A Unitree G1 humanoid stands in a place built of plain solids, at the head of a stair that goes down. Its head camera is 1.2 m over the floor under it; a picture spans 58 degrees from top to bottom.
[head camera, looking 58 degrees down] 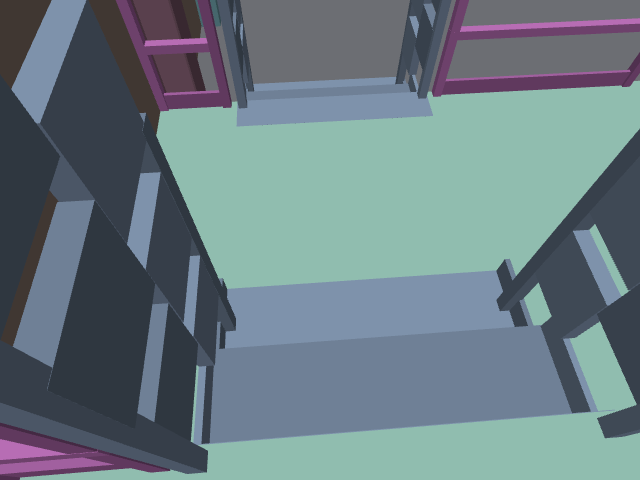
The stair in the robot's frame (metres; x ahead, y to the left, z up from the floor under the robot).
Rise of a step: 0.17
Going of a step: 0.30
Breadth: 1.12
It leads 4 degrees to the left of straight ahead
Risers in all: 3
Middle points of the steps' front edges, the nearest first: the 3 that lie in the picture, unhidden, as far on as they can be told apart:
0.18 -0.22 0.00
0.48 -0.20 -0.17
0.78 -0.17 -0.35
